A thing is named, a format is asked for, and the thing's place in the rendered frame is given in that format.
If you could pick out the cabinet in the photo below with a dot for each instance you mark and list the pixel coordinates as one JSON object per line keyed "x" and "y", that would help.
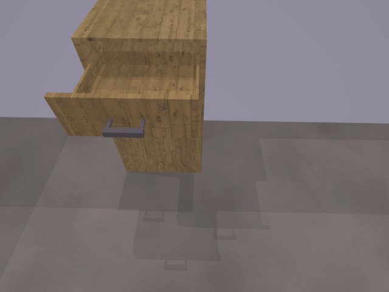
{"x": 166, "y": 25}

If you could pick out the handle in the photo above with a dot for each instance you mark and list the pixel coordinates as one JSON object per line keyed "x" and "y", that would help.
{"x": 109, "y": 131}

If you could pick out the drawer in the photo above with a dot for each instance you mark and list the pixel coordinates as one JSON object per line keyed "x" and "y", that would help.
{"x": 161, "y": 87}

